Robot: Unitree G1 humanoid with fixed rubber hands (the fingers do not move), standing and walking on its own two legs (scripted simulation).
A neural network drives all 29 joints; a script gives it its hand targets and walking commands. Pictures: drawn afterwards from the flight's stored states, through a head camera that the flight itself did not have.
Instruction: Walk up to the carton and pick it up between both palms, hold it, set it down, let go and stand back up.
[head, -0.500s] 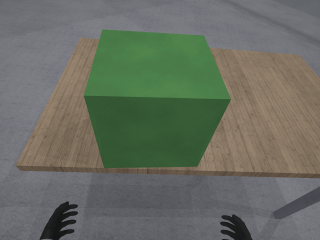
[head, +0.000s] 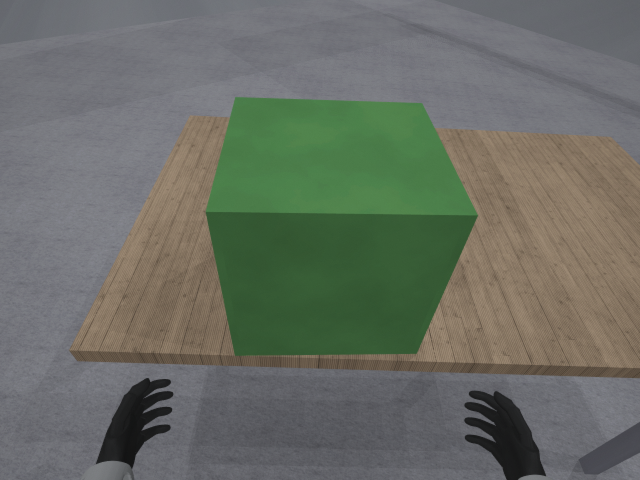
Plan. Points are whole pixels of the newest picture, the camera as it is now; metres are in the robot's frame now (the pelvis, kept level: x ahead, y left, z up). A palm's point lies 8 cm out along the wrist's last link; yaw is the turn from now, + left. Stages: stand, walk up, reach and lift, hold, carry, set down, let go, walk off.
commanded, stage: reach and lift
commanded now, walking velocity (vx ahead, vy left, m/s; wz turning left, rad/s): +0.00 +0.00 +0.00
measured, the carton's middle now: (328, 229) +0.49 -0.01 +0.06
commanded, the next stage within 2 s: none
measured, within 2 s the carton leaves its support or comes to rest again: neither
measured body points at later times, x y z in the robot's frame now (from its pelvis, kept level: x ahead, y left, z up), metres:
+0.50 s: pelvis -0.01 -0.01 +0.00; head -0.01 +0.00 +0.45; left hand +0.26 +0.24 +0.02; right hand +0.27 -0.24 +0.02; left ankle -0.04 +0.11 -0.74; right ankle +0.03 -0.13 -0.74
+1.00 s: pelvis -0.01 -0.02 +0.00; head +0.01 -0.01 +0.45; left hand +0.33 +0.25 +0.10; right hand +0.34 -0.24 +0.09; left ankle -0.04 +0.11 -0.74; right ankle +0.03 -0.14 -0.74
